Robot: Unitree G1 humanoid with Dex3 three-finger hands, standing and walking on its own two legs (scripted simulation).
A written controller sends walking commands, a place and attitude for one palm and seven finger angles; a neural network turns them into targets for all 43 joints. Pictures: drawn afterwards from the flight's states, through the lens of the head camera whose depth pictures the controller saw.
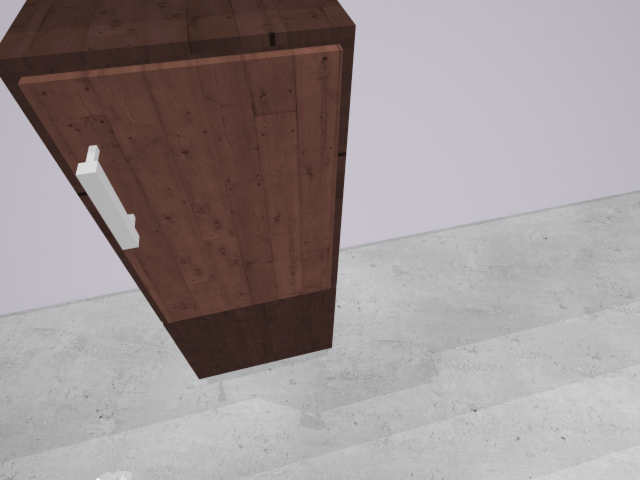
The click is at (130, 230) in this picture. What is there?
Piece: cupboard door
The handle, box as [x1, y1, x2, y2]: [76, 145, 138, 249]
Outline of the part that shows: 89,146 86,161 78,163 76,176 122,249 138,246 138,234 134,228 134,216 133,214 126,213 97,161 99,152 97,146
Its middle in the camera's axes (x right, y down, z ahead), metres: -0.31 -0.06 +0.57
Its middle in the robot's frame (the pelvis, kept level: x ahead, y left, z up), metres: +0.46 +0.34 +0.07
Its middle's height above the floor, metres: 0.84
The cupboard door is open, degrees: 0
